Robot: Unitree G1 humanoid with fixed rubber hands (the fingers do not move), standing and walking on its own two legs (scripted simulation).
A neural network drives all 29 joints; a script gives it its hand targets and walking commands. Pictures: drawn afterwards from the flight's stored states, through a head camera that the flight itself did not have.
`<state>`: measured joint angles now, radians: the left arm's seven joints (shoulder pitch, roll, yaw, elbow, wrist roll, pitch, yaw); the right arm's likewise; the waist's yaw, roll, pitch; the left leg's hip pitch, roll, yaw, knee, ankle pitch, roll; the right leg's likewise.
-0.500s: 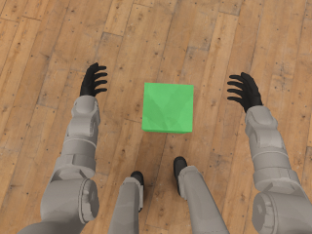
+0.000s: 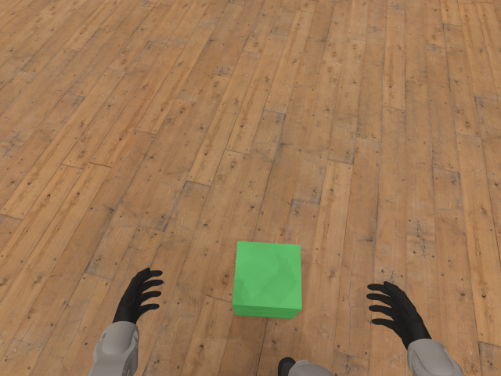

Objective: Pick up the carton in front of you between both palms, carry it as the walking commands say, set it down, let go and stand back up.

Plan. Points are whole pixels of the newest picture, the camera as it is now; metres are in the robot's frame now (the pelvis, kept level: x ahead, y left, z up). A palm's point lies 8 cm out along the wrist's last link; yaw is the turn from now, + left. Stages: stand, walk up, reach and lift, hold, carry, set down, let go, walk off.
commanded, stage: let go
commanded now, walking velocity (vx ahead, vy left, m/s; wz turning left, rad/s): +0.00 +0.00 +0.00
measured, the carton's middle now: (266, 282) +0.39 -0.05 -0.64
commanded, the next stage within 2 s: stand in 0.62 s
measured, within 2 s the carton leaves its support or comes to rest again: neither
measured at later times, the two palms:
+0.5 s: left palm (90, 363) +0.17 +0.25 -0.06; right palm (405, 337) +0.17 -0.21 -0.05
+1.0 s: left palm out of the picture +0.13 +0.29 -0.07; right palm (444, 354) +0.15 -0.28 -0.09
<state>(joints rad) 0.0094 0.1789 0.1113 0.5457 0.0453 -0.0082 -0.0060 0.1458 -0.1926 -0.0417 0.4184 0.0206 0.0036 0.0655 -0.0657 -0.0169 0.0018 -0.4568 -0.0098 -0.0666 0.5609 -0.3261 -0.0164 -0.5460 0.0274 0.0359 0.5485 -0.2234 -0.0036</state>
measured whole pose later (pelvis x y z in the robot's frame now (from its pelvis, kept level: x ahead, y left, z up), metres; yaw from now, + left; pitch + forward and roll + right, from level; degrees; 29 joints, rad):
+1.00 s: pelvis +0.02 +0.00 +0.01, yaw +1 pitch +0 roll +0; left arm 0.19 0.33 0.05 0.75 0.04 0.01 0.02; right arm 0.21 -0.35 -0.04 0.70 -0.04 0.02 -0.02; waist 0.00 0.05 0.01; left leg -0.15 0.00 -0.07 0.50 -0.35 -0.02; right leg -0.24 0.02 0.02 0.52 -0.28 -0.01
